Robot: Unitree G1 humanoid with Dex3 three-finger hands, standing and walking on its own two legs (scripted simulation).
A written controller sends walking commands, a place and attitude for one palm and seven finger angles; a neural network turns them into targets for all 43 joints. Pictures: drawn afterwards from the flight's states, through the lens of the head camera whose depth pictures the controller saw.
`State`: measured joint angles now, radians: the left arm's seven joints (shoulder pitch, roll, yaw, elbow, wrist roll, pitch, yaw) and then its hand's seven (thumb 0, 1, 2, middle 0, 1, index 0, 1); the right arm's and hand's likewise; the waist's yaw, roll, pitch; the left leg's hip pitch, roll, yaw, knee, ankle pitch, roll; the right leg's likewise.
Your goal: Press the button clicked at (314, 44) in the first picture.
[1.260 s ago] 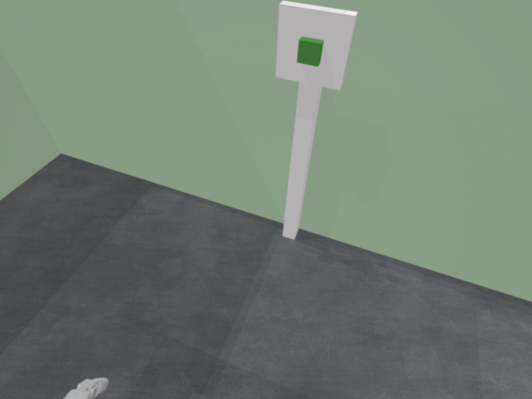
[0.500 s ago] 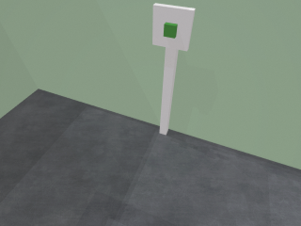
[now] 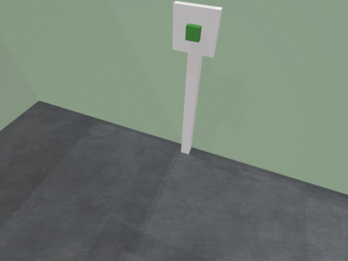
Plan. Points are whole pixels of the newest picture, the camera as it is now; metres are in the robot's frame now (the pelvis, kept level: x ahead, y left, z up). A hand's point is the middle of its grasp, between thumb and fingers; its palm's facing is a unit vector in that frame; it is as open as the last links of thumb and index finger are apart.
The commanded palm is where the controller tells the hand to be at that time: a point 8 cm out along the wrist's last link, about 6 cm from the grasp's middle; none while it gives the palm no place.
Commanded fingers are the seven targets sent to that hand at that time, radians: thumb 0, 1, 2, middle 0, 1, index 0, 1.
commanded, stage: look at it before walking up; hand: left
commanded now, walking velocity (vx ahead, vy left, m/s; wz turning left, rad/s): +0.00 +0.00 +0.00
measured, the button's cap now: (193, 32) +0.93 -0.02 +0.11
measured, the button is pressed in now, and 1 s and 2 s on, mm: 0 0 0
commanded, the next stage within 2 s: turn to face it in 0.38 s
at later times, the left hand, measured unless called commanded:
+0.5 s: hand out of the picture +0.08 +0.25 -0.16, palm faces -0.02 -0.94 -0.33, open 7.4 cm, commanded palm none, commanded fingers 0.00 0.90 0.90 -0.20 -0.30 -0.20 -0.30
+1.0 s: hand out of the picture +0.07 +0.18 -0.18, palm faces -0.11 -0.97 -0.23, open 7.4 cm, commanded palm none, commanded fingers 0.00 0.90 0.90 -0.20 -0.30 -0.20 -0.30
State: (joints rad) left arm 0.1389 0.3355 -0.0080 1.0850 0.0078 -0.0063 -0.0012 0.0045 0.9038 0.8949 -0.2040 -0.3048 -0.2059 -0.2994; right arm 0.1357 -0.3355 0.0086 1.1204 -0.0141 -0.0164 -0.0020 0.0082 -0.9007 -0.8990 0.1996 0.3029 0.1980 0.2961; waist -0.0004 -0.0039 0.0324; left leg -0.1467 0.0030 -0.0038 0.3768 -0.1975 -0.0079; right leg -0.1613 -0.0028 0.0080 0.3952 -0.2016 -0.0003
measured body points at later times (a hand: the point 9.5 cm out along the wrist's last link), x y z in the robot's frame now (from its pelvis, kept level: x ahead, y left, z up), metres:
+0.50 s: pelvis +0.01 +0.01 +0.00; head +0.02 +0.01 +0.45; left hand +0.09 +0.30 -0.13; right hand +0.10 -0.29 -0.13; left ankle +0.01 +0.12 -0.74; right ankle +0.01 -0.12 -0.74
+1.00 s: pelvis -0.01 +0.00 -0.02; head +0.02 -0.01 +0.43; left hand +0.07 +0.24 -0.16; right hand +0.02 -0.26 -0.17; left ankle -0.01 +0.12 -0.73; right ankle +0.01 -0.12 -0.75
